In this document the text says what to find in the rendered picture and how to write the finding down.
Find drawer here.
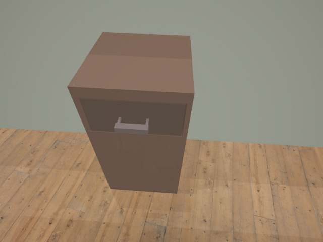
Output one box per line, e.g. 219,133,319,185
79,98,186,136

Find handle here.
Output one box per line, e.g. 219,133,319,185
114,117,149,135

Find cabinet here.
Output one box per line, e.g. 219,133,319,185
67,32,195,194

